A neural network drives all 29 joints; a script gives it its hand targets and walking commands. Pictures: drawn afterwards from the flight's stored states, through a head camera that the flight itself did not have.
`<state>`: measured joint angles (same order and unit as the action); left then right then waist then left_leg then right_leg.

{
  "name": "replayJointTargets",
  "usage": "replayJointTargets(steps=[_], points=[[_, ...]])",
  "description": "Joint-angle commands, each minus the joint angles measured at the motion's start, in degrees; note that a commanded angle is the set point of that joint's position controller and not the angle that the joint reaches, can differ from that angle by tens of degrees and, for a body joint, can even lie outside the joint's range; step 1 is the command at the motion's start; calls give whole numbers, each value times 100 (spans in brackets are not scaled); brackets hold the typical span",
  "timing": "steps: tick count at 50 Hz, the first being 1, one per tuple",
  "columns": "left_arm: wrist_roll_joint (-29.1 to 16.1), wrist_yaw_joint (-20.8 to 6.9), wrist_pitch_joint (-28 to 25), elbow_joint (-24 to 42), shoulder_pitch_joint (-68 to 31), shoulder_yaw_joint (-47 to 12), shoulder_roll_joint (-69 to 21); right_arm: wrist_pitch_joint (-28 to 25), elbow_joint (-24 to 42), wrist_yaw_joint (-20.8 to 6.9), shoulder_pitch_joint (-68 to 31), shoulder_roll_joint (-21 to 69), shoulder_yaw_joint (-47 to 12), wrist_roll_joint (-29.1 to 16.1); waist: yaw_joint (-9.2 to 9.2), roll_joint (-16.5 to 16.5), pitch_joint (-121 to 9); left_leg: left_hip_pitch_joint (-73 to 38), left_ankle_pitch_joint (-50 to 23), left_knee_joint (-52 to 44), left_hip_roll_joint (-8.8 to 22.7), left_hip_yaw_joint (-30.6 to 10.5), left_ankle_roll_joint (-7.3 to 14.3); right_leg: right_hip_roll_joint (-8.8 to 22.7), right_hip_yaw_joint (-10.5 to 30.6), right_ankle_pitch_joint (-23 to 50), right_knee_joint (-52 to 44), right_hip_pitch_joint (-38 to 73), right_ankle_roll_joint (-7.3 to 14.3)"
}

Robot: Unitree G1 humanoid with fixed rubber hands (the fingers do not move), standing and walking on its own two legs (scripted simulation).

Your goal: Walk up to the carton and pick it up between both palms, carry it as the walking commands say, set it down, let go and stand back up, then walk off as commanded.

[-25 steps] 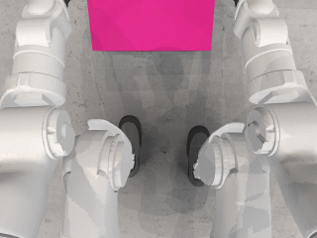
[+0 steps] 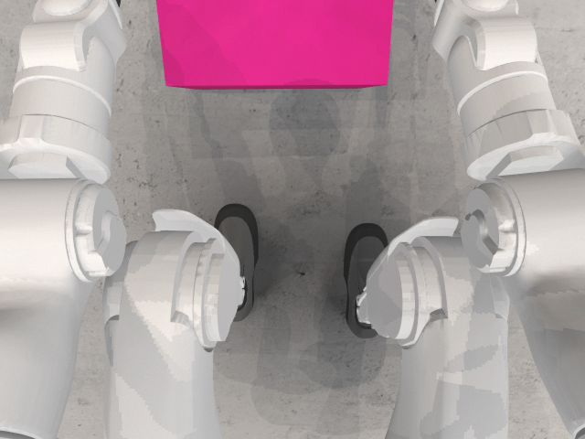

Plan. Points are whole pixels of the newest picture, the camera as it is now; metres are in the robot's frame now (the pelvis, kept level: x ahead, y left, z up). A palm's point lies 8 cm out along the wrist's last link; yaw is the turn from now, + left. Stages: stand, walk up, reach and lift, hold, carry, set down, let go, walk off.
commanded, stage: set down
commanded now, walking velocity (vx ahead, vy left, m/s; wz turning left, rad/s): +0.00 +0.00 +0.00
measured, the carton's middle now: out of the picture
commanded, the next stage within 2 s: none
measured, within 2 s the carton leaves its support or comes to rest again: neither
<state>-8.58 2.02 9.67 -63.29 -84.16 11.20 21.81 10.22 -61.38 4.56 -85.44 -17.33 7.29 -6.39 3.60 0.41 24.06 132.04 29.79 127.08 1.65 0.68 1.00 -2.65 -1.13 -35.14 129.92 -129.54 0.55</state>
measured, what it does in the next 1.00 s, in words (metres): stands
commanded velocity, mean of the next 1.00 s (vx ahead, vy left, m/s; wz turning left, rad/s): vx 0.00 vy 0.00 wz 0.00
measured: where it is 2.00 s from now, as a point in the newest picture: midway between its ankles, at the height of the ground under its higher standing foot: (300, 289)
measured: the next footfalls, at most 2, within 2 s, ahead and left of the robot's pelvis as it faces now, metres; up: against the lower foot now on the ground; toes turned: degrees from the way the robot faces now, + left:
none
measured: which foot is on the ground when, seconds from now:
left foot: down 0.00-1.00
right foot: down 0.00-1.00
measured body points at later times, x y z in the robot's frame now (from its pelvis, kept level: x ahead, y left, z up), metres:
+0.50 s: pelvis +0.00 +0.00 +0.00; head +0.38 +0.01 +0.23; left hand +0.55 +0.23 -0.19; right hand +0.57 -0.11 -0.19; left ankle +0.13 +0.12 -0.32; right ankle +0.10 -0.11 -0.32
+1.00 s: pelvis +0.00 +0.00 -0.01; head +0.38 +0.01 +0.22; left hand +0.55 +0.23 -0.19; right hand +0.57 -0.11 -0.20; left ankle +0.13 +0.12 -0.32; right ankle +0.10 -0.11 -0.32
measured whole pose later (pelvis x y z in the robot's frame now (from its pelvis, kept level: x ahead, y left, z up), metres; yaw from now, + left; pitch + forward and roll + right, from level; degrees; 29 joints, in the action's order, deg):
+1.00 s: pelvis +0.00 +0.00 -0.01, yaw +0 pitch +31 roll +0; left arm -6.9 -1.3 6.4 -68.4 -87.2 14.3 23.6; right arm 7.9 -65.2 -0.8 -89.7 -17.8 10.6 -2.0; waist 2.7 -0.3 29.3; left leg 129.8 30.7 129.1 1.2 1.1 1.1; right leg -2.5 -0.7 -36.6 132.2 -127.0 0.3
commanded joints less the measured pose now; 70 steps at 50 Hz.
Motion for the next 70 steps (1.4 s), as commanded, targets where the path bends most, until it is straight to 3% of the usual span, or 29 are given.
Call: replayJointTargets(steps=[1,13,48,57,63,66,70], points=[[-384,-1419,-175,1083,-2868,-1271,-4744,-236,1045,-1374,-2906,4593,-1348,-324,100,328,-6159,-3258,-1728,-647,-526,68,-24,-348,1,1632,-1067,2557,54],[-374,-1445,-234,798,-2760,-1260,-4772,-227,640,-1480,-2504,4555,-1175,-158,-71,224,-5534,-3201,-1771,-598,-564,-6,-45,-308,0,1600,-989,2309,85],[27,-1460,-272,68,-2384,-702,-4094,-232,17,-1454,-2078,3961,-684,292,-93,185,-4276,-2779,-1128,-531,-540,-15,-29,-263,109,1079,-961,2098,82],[77,-1030,-467,-92,-2047,-338,-2553,-396,10,-1055,-1786,2454,-441,296,-60,168,-4529,-3025,-1229,-535,-434,-52,-104,-169,110,1145,-954,2289,-1],[-3,-255,-768,-358,-1527,62,36,-589,-151,-318,-1412,-189,-117,99,-47,179,-5026,-3300,-1464,-554,-294,-157,-206,-44,170,1389,-954,2559,-111],[-167,18,-870,-487,-1463,-19,512,-696,-129,-59,-1604,-617,-203,-80,-18,209,-5373,-3340,-1671,-539,-237,-213,-233,-14,204,1584,-892,2575,-151],[-288,181,-978,-518,-1473,-70,766,-777,-159,59,-1735,-787,-350,-317,108,210,-5705,-3431,-2020,-535,-202,-253,-213,26,251,1806,-835,2521,-160]])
